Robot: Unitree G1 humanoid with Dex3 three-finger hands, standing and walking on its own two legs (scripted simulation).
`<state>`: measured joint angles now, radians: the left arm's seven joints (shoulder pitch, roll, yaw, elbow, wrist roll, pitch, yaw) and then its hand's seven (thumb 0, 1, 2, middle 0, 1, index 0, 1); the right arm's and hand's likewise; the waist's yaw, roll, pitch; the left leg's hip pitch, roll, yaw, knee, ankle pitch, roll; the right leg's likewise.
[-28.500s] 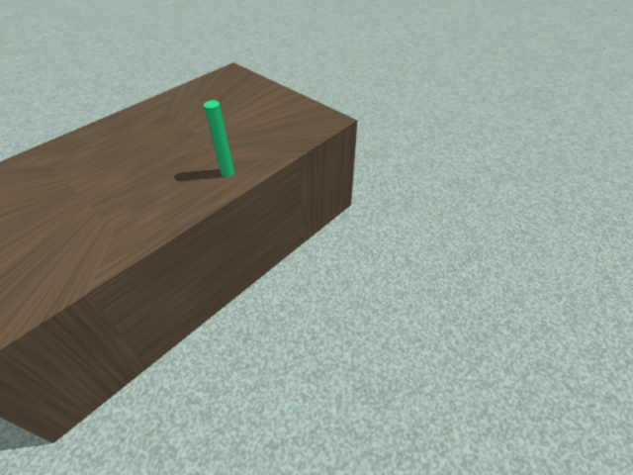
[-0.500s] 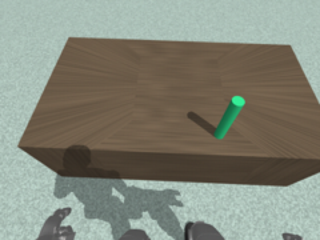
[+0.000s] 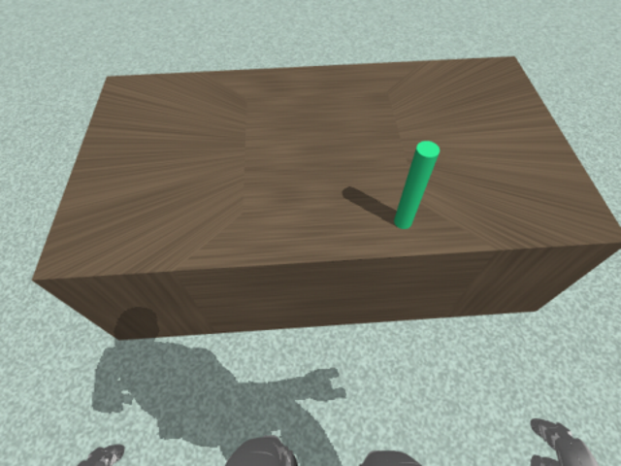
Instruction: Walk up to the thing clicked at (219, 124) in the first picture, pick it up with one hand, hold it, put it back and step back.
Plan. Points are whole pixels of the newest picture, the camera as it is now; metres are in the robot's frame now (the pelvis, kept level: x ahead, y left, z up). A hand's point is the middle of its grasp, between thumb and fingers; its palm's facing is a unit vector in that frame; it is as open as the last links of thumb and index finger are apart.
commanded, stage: step back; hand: right
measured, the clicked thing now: (413, 190) +0.65 -0.18 -0.18
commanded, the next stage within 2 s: none
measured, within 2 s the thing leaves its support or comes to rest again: neither
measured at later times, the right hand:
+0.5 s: hand out of the picture -0.04 -0.27 -0.13, palm faces -0.10 +0.89 -0.45, open 7.4 cm
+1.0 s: hand out of the picture -0.15 -0.35 -0.14, palm faces -0.05 +0.92 -0.39, open 7.4 cm
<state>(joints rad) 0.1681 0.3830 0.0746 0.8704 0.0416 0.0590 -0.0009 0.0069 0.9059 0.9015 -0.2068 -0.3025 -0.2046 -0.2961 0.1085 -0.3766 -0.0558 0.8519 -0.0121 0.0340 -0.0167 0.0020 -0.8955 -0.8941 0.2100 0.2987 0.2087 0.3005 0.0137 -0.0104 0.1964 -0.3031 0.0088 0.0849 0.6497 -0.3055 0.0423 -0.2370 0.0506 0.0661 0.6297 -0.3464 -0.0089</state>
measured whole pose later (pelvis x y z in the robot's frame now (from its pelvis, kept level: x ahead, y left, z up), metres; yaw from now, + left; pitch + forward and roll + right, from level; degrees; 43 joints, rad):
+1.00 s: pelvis -0.27 -0.08 +0.01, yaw +1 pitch -1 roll +2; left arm 0.23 0.35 0.07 0.83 0.05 0.07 -0.02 0.01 0.90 0.90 -0.21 -0.30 -0.21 -0.30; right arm 0.17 -0.42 -0.05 0.85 0.00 0.05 -0.03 0.00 -0.90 -0.89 0.21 0.30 0.21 0.30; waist 0.04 0.02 0.11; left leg -0.51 -0.09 -0.12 1.13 -0.47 0.00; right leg -0.29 -0.01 0.05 0.63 -0.32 -0.02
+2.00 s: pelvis -0.47 -0.12 +0.01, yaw +5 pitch -2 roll +0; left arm 0.22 0.42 0.05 0.98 0.03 -0.01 -0.01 0.01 0.90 0.90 -0.21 -0.30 -0.21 -0.30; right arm 0.23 -0.35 -0.06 0.98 -0.04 0.00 0.03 0.00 -0.90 -0.89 0.21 0.30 0.21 0.30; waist 0.01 -0.01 0.06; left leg -0.22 0.00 -0.04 0.56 -0.30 0.01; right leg -0.33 -0.02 0.00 0.81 -0.52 -0.02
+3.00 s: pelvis -0.43 -0.10 +0.02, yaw +6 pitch -3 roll +0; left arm 0.10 0.35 0.00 1.12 0.01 -0.02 -0.01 0.01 0.90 0.90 -0.21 -0.30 -0.21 -0.30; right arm 0.03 -0.34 -0.03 1.11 -0.01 -0.01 0.02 0.00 -0.90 -0.89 0.21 0.30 0.21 0.30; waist 0.01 0.00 0.06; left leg -0.13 0.02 0.00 0.37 -0.19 -0.02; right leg -0.10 -0.03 0.00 0.36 -0.20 0.03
